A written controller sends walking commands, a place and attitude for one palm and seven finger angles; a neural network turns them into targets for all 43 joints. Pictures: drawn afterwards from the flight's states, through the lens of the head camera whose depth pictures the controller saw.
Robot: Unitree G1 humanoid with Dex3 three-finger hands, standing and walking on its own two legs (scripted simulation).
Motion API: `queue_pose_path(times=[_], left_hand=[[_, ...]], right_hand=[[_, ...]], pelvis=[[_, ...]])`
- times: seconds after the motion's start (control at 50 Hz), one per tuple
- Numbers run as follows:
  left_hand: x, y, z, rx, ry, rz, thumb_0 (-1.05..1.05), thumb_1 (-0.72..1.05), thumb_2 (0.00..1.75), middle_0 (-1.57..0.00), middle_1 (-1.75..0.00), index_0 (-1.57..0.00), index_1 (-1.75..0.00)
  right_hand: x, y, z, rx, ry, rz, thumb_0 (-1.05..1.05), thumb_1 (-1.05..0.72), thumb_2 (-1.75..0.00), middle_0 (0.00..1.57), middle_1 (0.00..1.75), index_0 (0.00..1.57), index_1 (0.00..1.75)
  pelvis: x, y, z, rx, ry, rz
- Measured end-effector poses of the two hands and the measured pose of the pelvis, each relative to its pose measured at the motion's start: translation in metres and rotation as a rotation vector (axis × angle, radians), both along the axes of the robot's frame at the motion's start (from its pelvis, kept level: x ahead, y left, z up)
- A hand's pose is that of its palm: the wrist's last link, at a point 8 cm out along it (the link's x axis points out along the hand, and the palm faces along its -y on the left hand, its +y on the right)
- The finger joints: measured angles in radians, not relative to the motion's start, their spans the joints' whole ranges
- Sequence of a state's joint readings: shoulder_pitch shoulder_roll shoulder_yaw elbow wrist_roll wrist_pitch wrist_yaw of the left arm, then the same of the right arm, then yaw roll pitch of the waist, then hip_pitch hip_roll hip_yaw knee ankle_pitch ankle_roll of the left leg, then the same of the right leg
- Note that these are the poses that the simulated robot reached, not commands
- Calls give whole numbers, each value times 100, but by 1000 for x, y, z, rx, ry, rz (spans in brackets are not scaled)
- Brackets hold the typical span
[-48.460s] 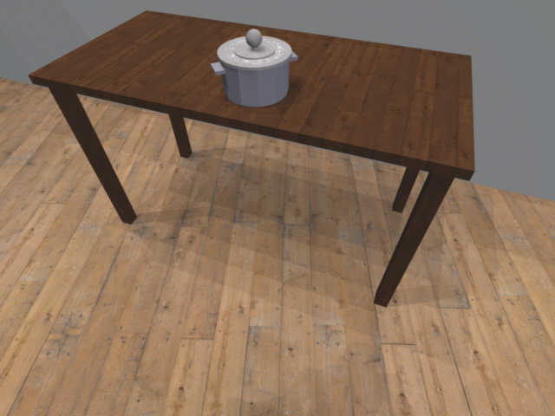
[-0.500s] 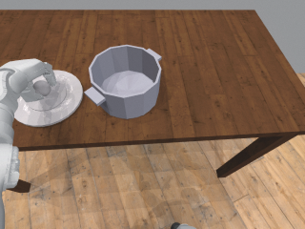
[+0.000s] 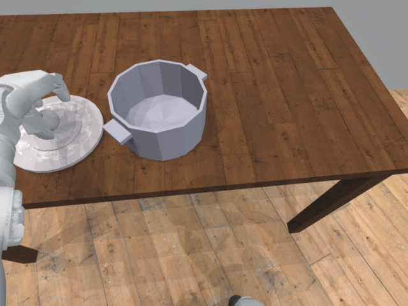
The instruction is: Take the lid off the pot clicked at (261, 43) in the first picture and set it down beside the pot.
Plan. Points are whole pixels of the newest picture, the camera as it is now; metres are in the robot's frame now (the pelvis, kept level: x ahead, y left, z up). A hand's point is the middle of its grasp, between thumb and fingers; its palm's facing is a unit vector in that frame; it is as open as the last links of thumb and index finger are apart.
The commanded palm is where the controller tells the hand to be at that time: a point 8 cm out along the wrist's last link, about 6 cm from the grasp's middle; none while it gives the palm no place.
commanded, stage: open the fingers wide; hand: left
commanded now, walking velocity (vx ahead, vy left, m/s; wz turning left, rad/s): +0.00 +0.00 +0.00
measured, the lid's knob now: (47, 120) +0.50 +0.29 +0.04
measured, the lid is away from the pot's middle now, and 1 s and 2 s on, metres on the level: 0.23 0.23 0.23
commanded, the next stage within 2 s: raise the empty hand in 0.16 s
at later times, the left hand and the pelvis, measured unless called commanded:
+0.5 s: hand (23, 111) +0.47 +0.30 +0.10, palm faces -0.41 -0.09 -0.91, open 11.0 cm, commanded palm +0.49 +0.29 +0.16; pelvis +0.00 +0.01 +0.00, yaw +1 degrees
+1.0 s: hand (6, 87) +0.48 +0.29 +0.15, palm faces -0.37 -0.07 -0.93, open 11.0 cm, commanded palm +0.49 +0.29 +0.21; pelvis +0.01 +0.01 +0.01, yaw +1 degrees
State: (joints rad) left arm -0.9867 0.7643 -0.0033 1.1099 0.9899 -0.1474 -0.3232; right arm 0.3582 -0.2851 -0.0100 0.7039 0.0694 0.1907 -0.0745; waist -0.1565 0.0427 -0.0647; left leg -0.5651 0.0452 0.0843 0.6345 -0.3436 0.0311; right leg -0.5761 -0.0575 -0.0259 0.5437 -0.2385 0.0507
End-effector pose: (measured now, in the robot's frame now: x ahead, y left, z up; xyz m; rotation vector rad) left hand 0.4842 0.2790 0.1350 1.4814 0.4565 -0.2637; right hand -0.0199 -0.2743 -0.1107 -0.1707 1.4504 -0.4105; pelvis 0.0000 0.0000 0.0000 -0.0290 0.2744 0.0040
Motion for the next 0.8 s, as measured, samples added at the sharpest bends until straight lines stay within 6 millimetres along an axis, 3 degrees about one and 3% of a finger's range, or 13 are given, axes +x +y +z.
queue_pose_path(times=[0.34,0.56,0.8], left_hand=[[-9,20,0,4,13,11,0,2,61,-35,-89,-35,-89],[-6,19,25,-11,-37,18,0,2,61,-35,-89,-35,-89],[-5,17,51,12,-58,25,0,2,61,-35,-89,-35,-89]], right_hand=[[16,-2,4,-15,-5,24,0,-91,-90,20,30,20,30],[34,7,4,7,-64,42,0,-91,-90,20,30,20,30],[39,16,2,41,-92,47,0,-91,-90,20,30,20,30]], pelvis=[[3,2,1,-7,-3,10],[5,7,4,-7,-26,14],[6,10,8,-3,-51,14]])
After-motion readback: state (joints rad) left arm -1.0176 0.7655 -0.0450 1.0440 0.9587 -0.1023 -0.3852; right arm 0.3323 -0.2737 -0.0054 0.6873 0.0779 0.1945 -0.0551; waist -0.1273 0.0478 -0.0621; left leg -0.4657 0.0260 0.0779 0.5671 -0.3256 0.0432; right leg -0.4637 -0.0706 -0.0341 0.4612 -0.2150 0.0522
